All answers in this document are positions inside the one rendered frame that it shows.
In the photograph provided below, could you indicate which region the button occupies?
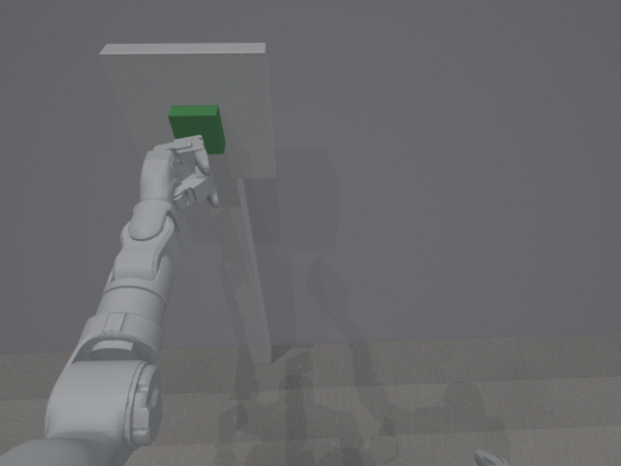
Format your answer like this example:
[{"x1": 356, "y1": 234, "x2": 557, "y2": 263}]
[{"x1": 168, "y1": 105, "x2": 226, "y2": 154}]

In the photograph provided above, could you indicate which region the robot left hand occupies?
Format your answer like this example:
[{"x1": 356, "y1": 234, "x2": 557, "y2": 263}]
[{"x1": 140, "y1": 135, "x2": 220, "y2": 217}]

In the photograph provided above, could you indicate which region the panel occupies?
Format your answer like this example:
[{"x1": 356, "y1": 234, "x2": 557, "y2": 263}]
[{"x1": 99, "y1": 43, "x2": 276, "y2": 365}]

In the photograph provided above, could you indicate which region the left robot forearm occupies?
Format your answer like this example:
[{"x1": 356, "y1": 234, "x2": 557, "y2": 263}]
[{"x1": 44, "y1": 200, "x2": 182, "y2": 438}]

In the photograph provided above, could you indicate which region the robot left upper arm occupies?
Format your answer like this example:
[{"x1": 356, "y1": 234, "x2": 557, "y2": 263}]
[{"x1": 0, "y1": 360, "x2": 163, "y2": 466}]

